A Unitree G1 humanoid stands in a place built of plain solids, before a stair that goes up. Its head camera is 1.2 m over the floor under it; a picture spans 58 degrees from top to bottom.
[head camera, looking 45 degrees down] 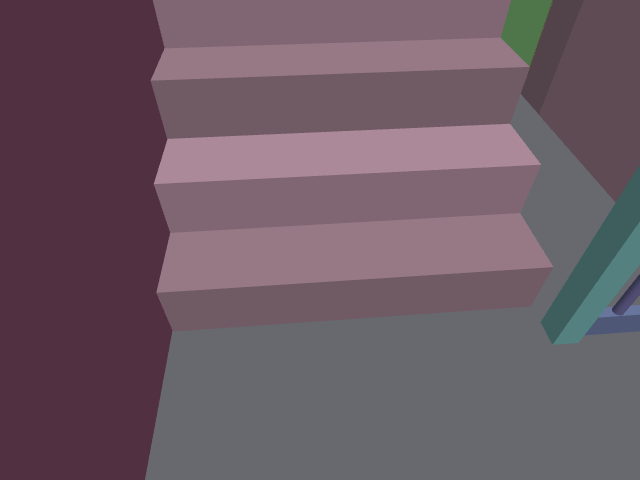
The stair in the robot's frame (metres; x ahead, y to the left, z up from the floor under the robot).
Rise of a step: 0.20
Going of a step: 0.25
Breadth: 1.20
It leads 5 degrees to the left of straight ahead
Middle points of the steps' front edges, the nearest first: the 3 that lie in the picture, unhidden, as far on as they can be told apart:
0.83 -0.12 0.20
1.08 -0.10 0.41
1.33 -0.08 0.61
